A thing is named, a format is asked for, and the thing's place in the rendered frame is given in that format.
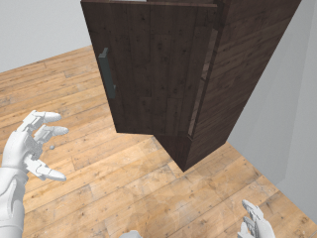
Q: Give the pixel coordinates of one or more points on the handle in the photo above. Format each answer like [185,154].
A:
[104,63]

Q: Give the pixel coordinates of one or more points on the robot right hand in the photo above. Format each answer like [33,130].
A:
[259,227]

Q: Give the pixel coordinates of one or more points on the cupboard door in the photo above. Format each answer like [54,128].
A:
[156,54]

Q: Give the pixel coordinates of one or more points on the robot left hand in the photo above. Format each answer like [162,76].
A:
[20,145]

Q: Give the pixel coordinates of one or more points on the robot left forearm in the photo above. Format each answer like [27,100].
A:
[12,210]

